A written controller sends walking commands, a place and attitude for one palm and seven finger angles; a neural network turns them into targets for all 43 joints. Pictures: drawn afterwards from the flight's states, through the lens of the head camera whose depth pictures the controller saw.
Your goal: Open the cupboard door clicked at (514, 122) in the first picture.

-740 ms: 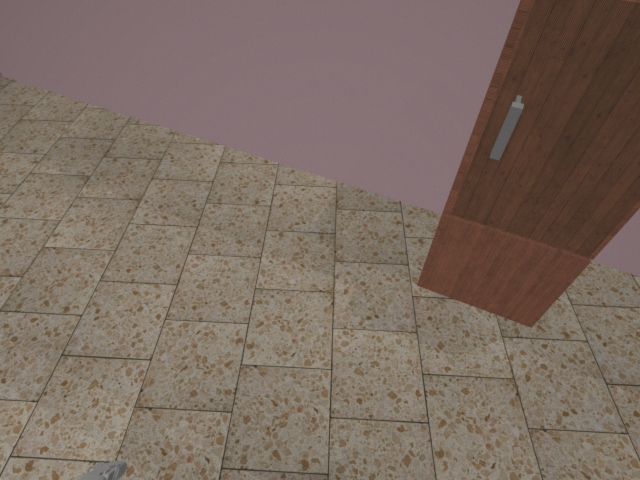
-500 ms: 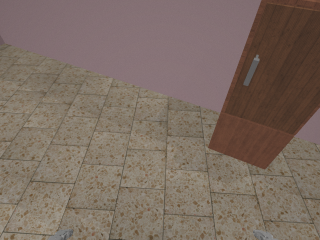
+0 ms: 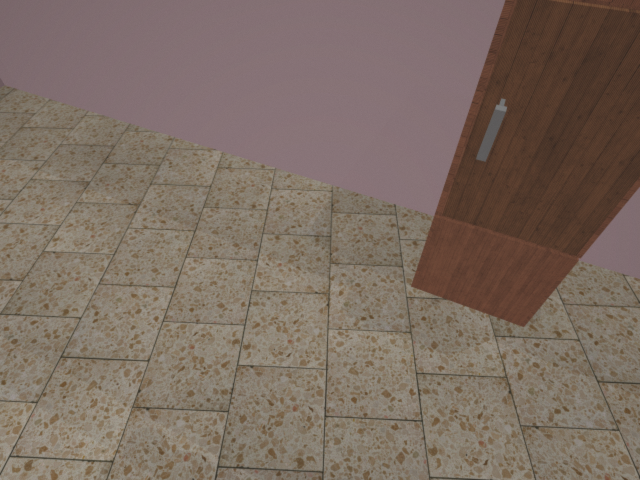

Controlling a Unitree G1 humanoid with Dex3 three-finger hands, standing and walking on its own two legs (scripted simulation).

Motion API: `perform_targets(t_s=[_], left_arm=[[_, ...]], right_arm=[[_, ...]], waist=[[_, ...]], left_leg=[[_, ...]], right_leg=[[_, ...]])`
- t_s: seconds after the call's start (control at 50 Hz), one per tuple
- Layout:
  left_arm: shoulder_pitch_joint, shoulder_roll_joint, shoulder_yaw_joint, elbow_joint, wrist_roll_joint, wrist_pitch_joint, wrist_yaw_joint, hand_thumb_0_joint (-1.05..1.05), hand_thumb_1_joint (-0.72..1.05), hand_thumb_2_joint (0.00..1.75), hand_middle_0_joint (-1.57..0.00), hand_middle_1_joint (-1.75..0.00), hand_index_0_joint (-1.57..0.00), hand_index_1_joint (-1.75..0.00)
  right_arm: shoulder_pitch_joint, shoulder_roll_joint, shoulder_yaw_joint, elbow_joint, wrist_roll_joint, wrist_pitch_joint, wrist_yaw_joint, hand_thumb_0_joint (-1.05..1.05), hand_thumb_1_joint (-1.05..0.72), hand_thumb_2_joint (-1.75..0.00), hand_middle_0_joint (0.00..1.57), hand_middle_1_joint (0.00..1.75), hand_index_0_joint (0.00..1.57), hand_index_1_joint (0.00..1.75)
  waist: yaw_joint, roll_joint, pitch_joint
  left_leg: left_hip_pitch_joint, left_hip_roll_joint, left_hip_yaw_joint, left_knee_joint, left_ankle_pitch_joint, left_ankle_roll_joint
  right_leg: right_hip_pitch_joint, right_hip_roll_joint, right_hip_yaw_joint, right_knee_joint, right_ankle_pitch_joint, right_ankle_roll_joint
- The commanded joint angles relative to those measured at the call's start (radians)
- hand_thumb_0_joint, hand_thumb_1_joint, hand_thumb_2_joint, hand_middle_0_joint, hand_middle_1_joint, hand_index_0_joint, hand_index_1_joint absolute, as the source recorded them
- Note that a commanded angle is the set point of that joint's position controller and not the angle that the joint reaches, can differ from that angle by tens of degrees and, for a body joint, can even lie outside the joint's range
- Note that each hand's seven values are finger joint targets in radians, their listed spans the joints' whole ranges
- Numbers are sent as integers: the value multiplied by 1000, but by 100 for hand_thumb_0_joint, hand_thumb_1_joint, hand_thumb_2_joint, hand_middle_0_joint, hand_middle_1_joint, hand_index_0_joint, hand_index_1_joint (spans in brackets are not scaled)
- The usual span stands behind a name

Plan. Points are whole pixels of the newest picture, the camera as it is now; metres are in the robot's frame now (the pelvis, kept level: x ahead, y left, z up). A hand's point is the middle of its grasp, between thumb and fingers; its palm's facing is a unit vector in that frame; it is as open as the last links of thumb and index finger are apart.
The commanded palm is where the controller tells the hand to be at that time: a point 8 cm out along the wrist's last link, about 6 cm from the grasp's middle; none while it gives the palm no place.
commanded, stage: stand and wait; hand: left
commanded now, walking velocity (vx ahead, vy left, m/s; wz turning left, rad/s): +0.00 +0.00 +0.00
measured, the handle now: (492, 129) +0.87 -0.35 -0.03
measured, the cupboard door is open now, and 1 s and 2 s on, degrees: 0 0 0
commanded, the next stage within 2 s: look at it before walking up in 0.14 s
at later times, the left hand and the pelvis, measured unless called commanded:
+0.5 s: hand out of the picture +0.07 +0.24 -0.15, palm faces -0.03 -0.94 -0.33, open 7.4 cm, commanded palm none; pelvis -0.01 -0.01 +0.00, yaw +0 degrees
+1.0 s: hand out of the picture +0.07 +0.23 -0.16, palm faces -0.05 -0.94 -0.33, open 7.4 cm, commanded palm none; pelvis -0.01 +0.00 +0.00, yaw -3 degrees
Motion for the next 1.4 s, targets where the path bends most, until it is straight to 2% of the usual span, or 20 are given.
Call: perform_targets(t_s=[0.0, 0.14, 0.4, 0.66, 0.82, 0.84, 0.9, 0.96, 1.06, 1.12, 1.14, 1.16, 1.18, 1.2, 1.22, 1.24, 1.26, 1.28, 1.34, 1.38], left_arm=[[-58, 205, 36, -66, 1, -28, 10, 0, 90, 90, -20, -30, -20, -30], [-54, 201, 37, -63, 2, -30, 11, 0, 90, 90, -20, -30, -20, -30], [-61, 196, 36, -61, 4, -30, 10, 0, 90, 90, -20, -30, -20, -30], [-51, 199, 37, -58, 3, -34, 11, 0, 90, 90, -20, -30, -20, -30], [-52, 201, 37, -56, 4, -31, 9, 0, 90, 90, -20, -30, -20, -30], [-51, 197, 39, -63, 4, -27, 9, 0, 90, 90, -20, -30, -20, -30], [5, 91, 26, -69, 4, 5, 14, 0, 90, 90, -20, -30, -20, -30], [31, 89, 39, -107, 8, 21, 13, 0, 90, 90, -20, -30, -20, -30], [56, 60, 54, -166, 13, 32, 4, 0, 90, 90, -20, -30, -20, -30], [116, 21, 63, -180, 14, 37, -2, 0, 90, 90, -20, -30, -20, -30], [144, 19, 67, -178, 16, 34, -4, 0, 90, 90, -20, -30, -20, -30], [188, 33, 76, -173, 21, 28, -3, 0, 90, 90, -20, -30, -20, -30], [209, 100, 90, -175, 33, 16, 6, 0, 90, 90, -20, -30, -20, -30], [237, 132, 94, -181, 21, 10, 15, 0, 90, 90, -20, -30, -20, -30], [202, 122, 93, -194, 18, 15, 22, 0, 90, 90, -20, -30, -20, -30], [140, 100, 91, -208, 19, 17, 26, 0, 90, 90, -20, -30, -20, -30], [104, 78, 89, -223, 21, 14, 26, 0, 90, 90, -20, -30, -20, -30], [89, 66, 88, -230, 21, 12, 27, 0, 90, 90, -20, -30, -20, -30], [110, 55, 93, -223, 21, 13, 26, 0, 90, 90, -20, -30, -20, -30], [138, 58, 99, -217, 22, 17, 25, 0, 90, 90, -20, -30, -20, -30]], right_arm=[[-60, -198, -38, -65, 0, -31, -16, 0, -90, -90, 20, 30, 20, 30], [-53, -198, -38, -55, 1, -33, -16, 0, -90, -90, 20, 30, 20, 30], [-53, -193, -39, -53, 0, -33, -15, 0, -90, -90, 20, 30, 20, 30], [-49, -194, -39, -53, 1, -33, -16, 0, -90, -90, 20, 30, 20, 30], [-54, -197, -39, -51, 1, -31, -17, 0, -90, -90, 20, 30, 20, 30], [-45, -194, -40, -54, 1, -29, -19, 0, -90, -90, 20, 30, 20, 30], [26, -78, -28, -60, -2, -11, -26, 0, -90, -90, 20, 30, 20, 30], [45, -85, -45, -97, -2, 1, -33, 0, -90, -90, 20, 30, 20, 30], [34, -99, -74, -159, -5, 10, -38, 0, -90, -90, 20, 30, 20, 30], [-14, -96, -87, -191, -7, 9, -34, 0, -90, -90, 20, 30, 20, 30], [-21, -93, -88, -202, -7, 10, -32, 0, -90, -90, 20, 30, 20, 30], [-39, -76, -90, -216, -8, 14, -32, 0, -90, -90, 20, 30, 20, 30], [-30, -17, -84, -234, -1, 20, -31, 0, -90, -90, 20, 30, 20, 30], [-48, 9, -78, -249, 0, 27, -31, 0, -90, -90, 20, 30, 20, 30], [-38, 5, -79, -242, 2, 31, -31, 0, -90, -90, 20, 30, 20, 30], [-14, 0, -81, -229, 1, 27, -28, 0, -90, -90, 20, 30, 20, 30], [21, 11, -81, -212, -2, 23, -26, 0, -90, -90, 20, 30, 20, 30], [43, 23, -78, -202, -3, 22, -25, 0, -90, -90, 20, 30, 20, 30], [51, 46, -73, -198, 1, 22, -27, 0, -90, -90, 20, 30, 20, 30], [42, 54, -70, -204, 3, 18, -31, 0, -90, -90, 20, 30, 20, 30]], waist=[[0, -14, -64], [2, -9, -84], [-1, -1, -55], [-2, -4, -88], [0, -6, -62], [-3, -6, -67], [-10, -15, -82], [-11, 1, -89], [-4, 79, -67], [33, 163, -55], [43, 139, -66], [69, 48, -57], [66, -234, -73], [89, -328, -50], [65, -243, -36], [29, -168, -22], [9, -127, -59], [-1, -128, -90], [10, -147, -106], [25, -159, -117]], left_leg=[[-4, 108, -96, -76, 106, 32], [8, 113, -95, -71, 141, 30], [5, 113, -93, -86, 113, 27], [27, 117, -92, -79, 166, 26], [30, 119, -84, -85, 138, 24], [39, 121, -76, -66, 151, 23], [34, 128, -24, -8, 175, 3], [37, 151, -8, 36, 197, 11], [-18, 227, -43, 36, 148, 59], [-103, 301, -61, 41, 178, 114], [-135, 292, -38, 95, 182, 106], [-208, 228, 24, 225, 111, 62], [-314, 69, 124, 472, -114, -20], [-384, -11, 32, 646, -375, -37], [-392, 17, -58, 723, -342, -27], [-401, 35, -66, 745, -283, -24], [-369, 39, -55, 727, -228, -28], [-335, 36, -36, 689, -209, -33], [-293, 18, -5, 549, -202, -37], [-270, 7, 0, 454, -209, -33]], right_leg=[[-7, -115, 98, -75, 94, -38], [2, -114, 96, -71, 128, -38], [-22, -112, 104, -88, 100, -37], [6, -116, 100, -83, 168, -38], [-15, -111, 107, -93, 147, -37], [-26, -108, 115, -81, 176, -40], [-53, -102, 127, -13, 261, -29], [-103, -79, 129, 67, 302, -30], [-196, -14, 93, 235, 186, -16], [-173, 6, 21, 344, -92, -3], [-126, -6, 17, 301, -83, -6], [-69, -38, 81, 199, 98, -22], [-48, -191, 380, 45, 227, -85], [-92, -302, 602, -109, 293, -178], [-126, -306, 610, -149, 130, -225], [-126, -276, 567, -119, 110, -234], [-109, -230, 473, -85, 147, -215], [-104, -203, 419, -68, 172, -200], [-68, -174, 383, -67, 197, -186], [-48, -169, 403, -69, 204, -189]])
